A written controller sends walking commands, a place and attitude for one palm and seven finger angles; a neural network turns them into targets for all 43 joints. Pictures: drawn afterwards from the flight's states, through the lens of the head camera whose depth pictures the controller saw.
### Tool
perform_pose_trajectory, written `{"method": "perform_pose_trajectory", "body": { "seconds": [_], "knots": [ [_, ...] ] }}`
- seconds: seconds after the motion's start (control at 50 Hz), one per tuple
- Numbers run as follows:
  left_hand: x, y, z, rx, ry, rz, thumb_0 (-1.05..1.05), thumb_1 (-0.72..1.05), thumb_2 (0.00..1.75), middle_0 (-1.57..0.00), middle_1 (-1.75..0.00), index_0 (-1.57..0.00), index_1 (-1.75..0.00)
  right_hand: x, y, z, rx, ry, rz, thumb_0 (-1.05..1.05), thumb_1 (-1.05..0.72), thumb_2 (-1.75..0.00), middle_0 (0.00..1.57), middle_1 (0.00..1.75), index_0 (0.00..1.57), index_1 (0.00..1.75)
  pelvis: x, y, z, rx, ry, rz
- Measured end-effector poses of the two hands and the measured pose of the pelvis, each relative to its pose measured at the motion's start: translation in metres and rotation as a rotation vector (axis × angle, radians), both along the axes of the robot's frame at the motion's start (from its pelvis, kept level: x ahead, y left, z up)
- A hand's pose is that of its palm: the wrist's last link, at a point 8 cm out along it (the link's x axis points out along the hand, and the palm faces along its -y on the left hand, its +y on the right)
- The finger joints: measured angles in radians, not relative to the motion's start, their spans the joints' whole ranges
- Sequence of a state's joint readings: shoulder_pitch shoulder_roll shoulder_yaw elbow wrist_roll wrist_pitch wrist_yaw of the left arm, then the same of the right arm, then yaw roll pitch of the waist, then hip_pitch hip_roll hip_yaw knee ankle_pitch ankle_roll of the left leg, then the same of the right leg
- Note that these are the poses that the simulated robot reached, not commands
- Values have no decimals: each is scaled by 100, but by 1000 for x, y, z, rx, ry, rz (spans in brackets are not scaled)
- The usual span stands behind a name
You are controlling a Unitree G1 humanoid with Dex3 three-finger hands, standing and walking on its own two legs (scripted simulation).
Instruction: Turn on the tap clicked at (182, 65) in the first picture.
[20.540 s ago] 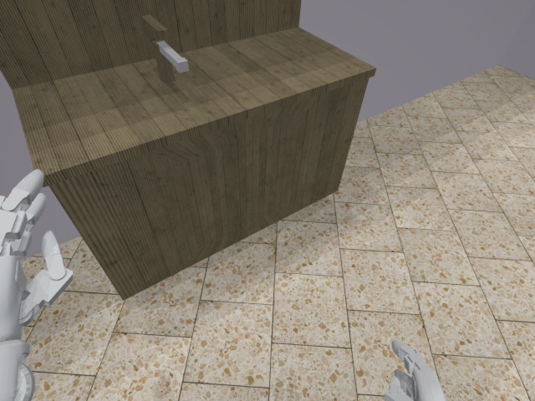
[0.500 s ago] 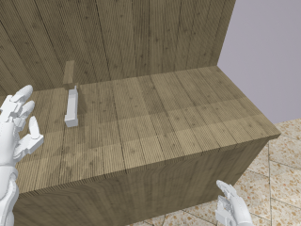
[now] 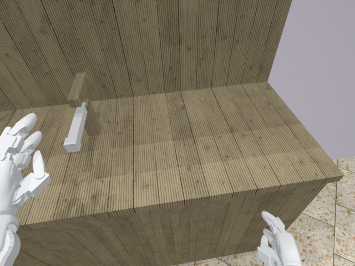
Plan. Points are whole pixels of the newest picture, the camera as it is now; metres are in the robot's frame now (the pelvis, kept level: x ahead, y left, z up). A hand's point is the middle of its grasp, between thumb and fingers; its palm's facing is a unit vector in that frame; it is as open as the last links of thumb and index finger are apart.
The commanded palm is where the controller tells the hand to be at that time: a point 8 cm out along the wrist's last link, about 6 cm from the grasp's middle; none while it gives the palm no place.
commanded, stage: turn the palm inward beside the body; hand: left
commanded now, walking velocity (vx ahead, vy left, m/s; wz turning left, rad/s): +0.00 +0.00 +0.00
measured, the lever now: (72, 144) +0.34 +0.31 +0.10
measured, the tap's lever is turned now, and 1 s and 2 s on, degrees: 0 0 0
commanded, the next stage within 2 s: reach beside the lever's end, fingers flat in 1.46 s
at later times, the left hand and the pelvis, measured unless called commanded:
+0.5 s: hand (43, 197) +0.17 +0.25 +0.16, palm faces +0.41 -0.89 -0.20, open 7.4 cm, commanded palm +0.13 +0.29 +0.17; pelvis -0.01 +0.01 +0.00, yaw +1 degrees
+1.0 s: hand (34, 206) +0.16 +0.26 +0.15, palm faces +0.43 -0.89 -0.13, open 7.4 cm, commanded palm +0.11 +0.30 +0.16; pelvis -0.01 +0.03 +0.00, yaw +1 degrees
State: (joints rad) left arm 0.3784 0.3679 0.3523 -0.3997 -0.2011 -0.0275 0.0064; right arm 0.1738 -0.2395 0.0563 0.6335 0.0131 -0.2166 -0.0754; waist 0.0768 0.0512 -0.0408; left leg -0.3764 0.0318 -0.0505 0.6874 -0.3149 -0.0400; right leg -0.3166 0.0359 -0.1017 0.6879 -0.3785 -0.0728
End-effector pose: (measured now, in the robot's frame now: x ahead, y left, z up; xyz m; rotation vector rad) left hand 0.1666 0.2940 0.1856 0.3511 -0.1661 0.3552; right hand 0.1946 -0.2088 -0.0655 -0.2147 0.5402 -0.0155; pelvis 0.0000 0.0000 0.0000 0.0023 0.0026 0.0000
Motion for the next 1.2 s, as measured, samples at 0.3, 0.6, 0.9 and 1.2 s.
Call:
{"method": "perform_pose_trajectory", "body": {
  "seconds": [0.3, 0.6, 0.9, 1.2],
  "knots": [
    [-20, -7, -14, -74, 5, 29, 2, 90, 90, -20, -30, -21, -30, -14, -28, -3, -34, -7, -64, 2, -91, -90, 20, 30, 20, 30, 1, -3, -1, 1, 4, 8],
    [-40, -3, -22, -143, 16, 61, 2, 90, 90, -20, -30, -20, -30, -10, 18, 6, 16, -90, 9, 2, -90, -90, 20, 30, 20, 30, -13, 12, -3, -15, -11, 19],
    [-47, 5, -31, -195, 39, 78, 2, 90, 90, -20, -30, -20, -30, -4, 38, 12, -3, -101, 47, 2, -90, -90, 20, 30, 20, 30, -12, 27, -3, -20, -12, 25],
    [-41, 6, -28, -231, 53, 87, 2, 90, 90, -20, -30, -20, -30, -1, 41, 13, 2, -94, 41, 2, -90, -90, 20, 30, 20, 30, -8, 28, 0, -19, -15, 25]
  ]
}}
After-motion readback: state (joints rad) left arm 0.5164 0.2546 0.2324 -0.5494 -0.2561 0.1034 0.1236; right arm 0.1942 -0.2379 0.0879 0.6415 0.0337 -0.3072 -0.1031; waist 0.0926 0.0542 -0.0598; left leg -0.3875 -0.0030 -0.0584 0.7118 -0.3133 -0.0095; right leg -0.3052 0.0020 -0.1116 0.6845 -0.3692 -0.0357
